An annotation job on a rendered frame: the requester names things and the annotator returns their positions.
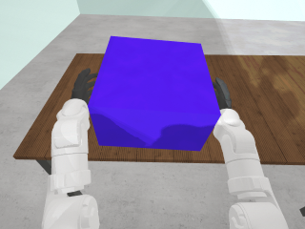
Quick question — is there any robot left upper arm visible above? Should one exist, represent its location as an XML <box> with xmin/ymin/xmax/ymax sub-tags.
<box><xmin>42</xmin><ymin>195</ymin><xmax>100</xmax><ymax>229</ymax></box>

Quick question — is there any carton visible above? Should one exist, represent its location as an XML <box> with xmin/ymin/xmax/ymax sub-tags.
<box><xmin>88</xmin><ymin>36</ymin><xmax>221</xmax><ymax>152</ymax></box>

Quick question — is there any left robot hand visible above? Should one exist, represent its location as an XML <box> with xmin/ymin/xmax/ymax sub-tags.
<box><xmin>71</xmin><ymin>68</ymin><xmax>98</xmax><ymax>106</ymax></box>

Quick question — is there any table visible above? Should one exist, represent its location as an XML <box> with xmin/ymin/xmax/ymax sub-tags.
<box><xmin>13</xmin><ymin>53</ymin><xmax>305</xmax><ymax>217</ymax></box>

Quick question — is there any robot left forearm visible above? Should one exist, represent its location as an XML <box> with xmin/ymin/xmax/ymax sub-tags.
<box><xmin>41</xmin><ymin>98</ymin><xmax>92</xmax><ymax>229</ymax></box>

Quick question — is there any right robot hand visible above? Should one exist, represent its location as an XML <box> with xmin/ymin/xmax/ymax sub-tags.
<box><xmin>212</xmin><ymin>77</ymin><xmax>232</xmax><ymax>110</ymax></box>

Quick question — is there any robot right upper arm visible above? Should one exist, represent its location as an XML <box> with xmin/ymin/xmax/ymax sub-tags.
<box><xmin>229</xmin><ymin>202</ymin><xmax>288</xmax><ymax>229</ymax></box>

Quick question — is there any robot right forearm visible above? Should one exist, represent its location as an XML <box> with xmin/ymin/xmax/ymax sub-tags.
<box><xmin>213</xmin><ymin>109</ymin><xmax>289</xmax><ymax>229</ymax></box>

